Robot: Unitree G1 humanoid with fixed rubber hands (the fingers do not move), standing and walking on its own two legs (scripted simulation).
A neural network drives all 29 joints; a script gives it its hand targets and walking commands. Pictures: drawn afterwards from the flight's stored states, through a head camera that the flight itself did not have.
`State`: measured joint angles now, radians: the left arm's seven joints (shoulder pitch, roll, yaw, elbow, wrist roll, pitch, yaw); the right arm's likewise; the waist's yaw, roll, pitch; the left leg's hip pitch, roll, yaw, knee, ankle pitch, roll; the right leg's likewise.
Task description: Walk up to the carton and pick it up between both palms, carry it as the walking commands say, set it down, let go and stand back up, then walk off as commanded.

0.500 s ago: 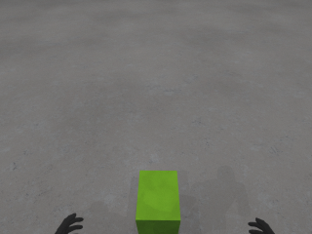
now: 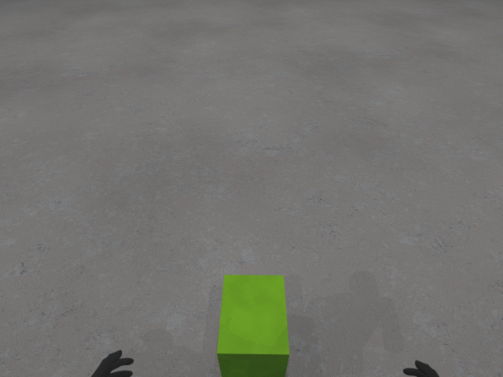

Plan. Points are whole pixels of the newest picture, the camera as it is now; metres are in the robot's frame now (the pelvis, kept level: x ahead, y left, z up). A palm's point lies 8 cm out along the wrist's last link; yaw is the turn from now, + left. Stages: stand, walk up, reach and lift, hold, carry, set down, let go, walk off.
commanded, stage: walk off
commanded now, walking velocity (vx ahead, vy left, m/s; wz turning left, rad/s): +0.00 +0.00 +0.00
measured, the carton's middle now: (253, 329) +0.47 -0.02 -0.62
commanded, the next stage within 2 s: none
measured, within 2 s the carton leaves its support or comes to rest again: neither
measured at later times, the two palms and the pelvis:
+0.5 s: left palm out of the picture +0.17 +0.22 -0.09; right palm out of the picture +0.09 -0.28 -0.12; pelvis +0.05 -0.03 +0.00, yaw -1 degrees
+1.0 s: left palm (118, 289) +0.36 +0.28 -0.13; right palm (336, 247) +0.43 -0.21 -0.11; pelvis +0.31 +0.03 -0.01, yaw -1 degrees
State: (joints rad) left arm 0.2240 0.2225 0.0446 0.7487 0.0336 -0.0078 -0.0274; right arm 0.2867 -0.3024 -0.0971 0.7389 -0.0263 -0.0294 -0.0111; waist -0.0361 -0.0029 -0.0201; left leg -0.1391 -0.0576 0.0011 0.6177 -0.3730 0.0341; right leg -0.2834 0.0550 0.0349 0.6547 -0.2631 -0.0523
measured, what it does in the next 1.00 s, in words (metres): walks ahead: left foot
